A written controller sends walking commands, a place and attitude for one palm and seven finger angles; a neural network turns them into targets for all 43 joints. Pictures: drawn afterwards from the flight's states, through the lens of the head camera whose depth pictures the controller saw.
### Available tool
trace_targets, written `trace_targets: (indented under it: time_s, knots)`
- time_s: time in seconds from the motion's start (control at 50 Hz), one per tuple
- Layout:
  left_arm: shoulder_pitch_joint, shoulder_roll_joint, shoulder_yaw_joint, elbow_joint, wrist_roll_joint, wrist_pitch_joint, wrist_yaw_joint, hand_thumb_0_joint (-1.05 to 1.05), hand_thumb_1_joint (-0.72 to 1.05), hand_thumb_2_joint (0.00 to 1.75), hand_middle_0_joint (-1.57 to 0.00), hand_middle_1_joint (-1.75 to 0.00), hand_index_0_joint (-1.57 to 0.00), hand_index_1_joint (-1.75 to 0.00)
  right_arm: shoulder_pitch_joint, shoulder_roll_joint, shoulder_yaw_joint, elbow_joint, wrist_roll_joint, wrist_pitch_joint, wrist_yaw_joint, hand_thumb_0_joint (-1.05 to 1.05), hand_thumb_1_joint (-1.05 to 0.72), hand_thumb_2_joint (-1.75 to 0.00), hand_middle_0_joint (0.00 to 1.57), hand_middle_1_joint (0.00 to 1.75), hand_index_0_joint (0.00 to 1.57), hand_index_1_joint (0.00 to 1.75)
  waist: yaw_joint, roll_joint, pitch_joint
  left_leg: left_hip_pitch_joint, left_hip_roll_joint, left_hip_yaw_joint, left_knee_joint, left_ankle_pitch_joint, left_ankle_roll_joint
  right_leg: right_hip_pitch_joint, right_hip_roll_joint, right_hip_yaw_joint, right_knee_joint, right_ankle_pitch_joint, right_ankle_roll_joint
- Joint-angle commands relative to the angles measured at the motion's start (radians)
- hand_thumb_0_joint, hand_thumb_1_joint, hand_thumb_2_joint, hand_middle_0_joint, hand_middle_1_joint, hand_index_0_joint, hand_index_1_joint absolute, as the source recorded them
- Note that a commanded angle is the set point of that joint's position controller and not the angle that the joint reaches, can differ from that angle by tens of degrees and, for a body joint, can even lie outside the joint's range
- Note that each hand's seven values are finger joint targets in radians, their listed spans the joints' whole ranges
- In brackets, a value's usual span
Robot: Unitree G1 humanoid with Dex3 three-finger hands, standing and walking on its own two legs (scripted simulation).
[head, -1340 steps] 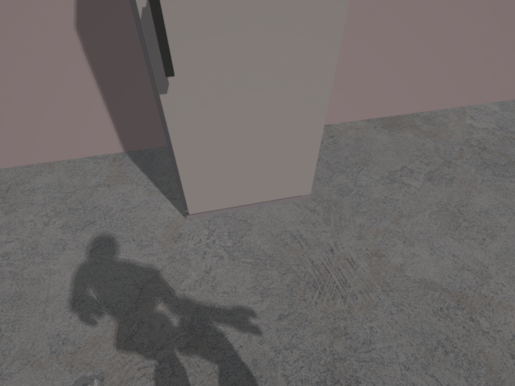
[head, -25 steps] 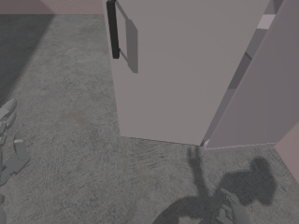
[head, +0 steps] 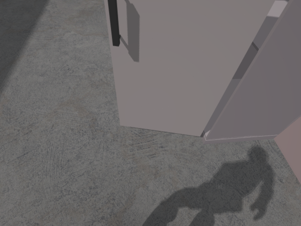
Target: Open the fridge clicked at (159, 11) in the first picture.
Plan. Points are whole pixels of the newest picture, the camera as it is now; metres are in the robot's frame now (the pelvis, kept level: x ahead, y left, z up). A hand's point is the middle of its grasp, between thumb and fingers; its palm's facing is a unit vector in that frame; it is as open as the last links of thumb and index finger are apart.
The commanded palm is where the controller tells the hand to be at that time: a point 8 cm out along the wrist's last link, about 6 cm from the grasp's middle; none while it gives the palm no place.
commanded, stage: let the arm hang, fingers relaxed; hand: left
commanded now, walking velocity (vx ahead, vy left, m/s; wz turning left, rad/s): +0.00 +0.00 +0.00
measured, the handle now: (115, 14) +0.79 +0.19 +0.14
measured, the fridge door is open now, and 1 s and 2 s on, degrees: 76 76 76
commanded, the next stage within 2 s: look to check the result in 0.58 s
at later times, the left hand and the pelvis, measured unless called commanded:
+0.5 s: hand (63, 223) +0.14 +0.25 -0.14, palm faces -0.05 -0.94 -0.34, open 7.4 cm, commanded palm none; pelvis +0.02 +0.01 +0.01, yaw -1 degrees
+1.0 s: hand out of the picture +0.10 +0.24 -0.16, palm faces -0.05 -0.94 -0.33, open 7.4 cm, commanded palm none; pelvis +0.05 +0.00 +0.01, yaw +0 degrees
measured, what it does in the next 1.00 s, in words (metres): stands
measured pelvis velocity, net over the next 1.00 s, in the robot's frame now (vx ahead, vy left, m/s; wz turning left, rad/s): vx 0.05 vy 0.00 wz -0.01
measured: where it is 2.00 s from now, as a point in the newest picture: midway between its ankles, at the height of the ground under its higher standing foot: outside the picture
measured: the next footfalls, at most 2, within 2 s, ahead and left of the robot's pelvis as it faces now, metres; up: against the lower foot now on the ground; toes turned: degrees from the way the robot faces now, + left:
none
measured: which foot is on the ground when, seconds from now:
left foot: down 0.00-1.00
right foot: down 0.00-1.00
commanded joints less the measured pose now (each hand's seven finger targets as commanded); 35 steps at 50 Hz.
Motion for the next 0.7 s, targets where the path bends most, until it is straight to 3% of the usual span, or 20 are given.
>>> trace_targets:
  time_s: [0.0,0.24,0.34,0.68]
  knots:
    - [-0.086,0.200,0.043,-0.051,-0.004,-0.038,0.016,0.00,0.90,0.90,-0.20,-0.30,-0.20,-0.30,-0.057,-0.188,-0.040,-0.055,0.004,-0.035,-0.010,0.00,-0.90,-0.90,0.20,0.30,0.20,0.30,-0.011,0.064,-0.097,0.070,0.096,-0.116,-0.124,-0.059,0.017,-0.002,-0.112,0.121,-0.131,-0.063,-0.057]
    - [-0.168,0.245,0.035,-0.042,-0.003,-0.048,0.017,0.00,0.90,0.90,-0.20,-0.30,-0.20,-0.30,-0.134,-0.227,-0.032,-0.032,0.004,-0.044,0.004,0.00,-0.90,-0.90,0.20,0.30,0.20,0.30,-0.008,0.001,-0.103,0.131,0.106,-0.119,-0.177,0.094,0.014,0.043,-0.124,0.102,-0.138,0.065,-0.032]
    - [-0.192,0.255,0.034,-0.055,-0.002,-0.052,0.016,0.00,0.90,0.90,-0.20,-0.30,-0.20,-0.30,-0.167,-0.241,-0.029,-0.035,0.004,-0.049,0.008,0.00,-0.90,-0.90,0.20,0.30,0.20,0.30,-0.006,0.032,-0.115,0.146,0.105,-0.119,-0.194,0.120,0.011,0.060,-0.125,0.107,-0.141,0.081,-0.028]
    - [-0.174,0.259,0.039,-0.059,-0.005,-0.059,0.019,0.00,0.90,0.90,-0.20,-0.30,-0.20,-0.30,-0.170,-0.248,-0.025,-0.038,0.008,-0.054,-0.001,0.00,-0.90,-0.90,0.20,0.30,0.20,0.30,-0.010,0.033,-0.161,0.215,0.105,-0.102,-0.176,0.238,0.007,0.118,-0.134,0.104,-0.153,0.220,-0.036]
